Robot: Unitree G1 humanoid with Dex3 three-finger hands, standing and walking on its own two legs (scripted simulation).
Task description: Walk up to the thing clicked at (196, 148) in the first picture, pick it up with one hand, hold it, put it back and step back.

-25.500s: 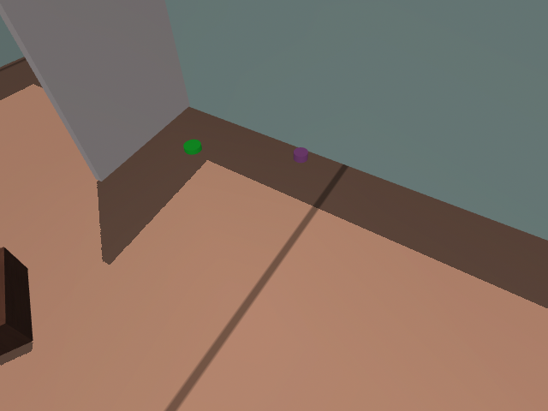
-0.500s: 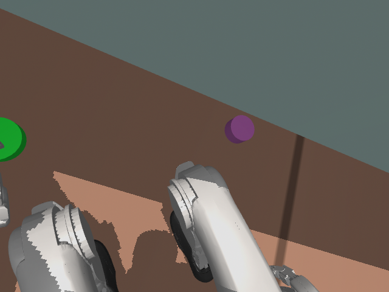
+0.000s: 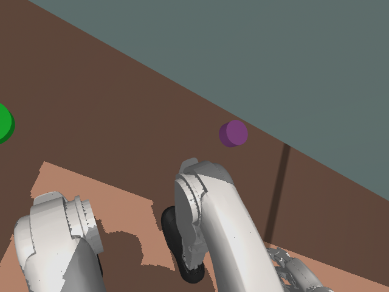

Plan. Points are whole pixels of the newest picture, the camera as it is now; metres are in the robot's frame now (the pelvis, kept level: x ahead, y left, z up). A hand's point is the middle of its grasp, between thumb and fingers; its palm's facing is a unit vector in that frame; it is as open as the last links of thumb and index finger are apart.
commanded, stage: rest palm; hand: left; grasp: from above
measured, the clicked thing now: out of the picture +0.48 +0.31 -0.30
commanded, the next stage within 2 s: close in 1.30 s
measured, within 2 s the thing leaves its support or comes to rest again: neither
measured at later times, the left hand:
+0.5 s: hand out of the picture +0.46 +0.30 -0.26, palm faces -0.46 -0.16 -0.87, open 14.1 cm
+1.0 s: hand out of the picture +0.46 +0.30 -0.27, palm faces -0.43 -0.13 -0.89, open 13.9 cm
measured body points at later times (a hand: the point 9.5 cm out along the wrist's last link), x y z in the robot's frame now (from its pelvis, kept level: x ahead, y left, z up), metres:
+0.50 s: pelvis +0.00 +0.00 -0.01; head +0.29 +0.11 +0.32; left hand +0.49 +0.30 -0.21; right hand +0.03 -0.24 -0.07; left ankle +0.07 +0.13 -0.28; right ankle +0.10 -0.11 -0.28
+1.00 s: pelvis +0.00 +0.00 -0.01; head +0.29 +0.13 +0.31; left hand +0.48 +0.30 -0.22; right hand +0.05 -0.24 -0.06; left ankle +0.07 +0.13 -0.28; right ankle +0.10 -0.11 -0.28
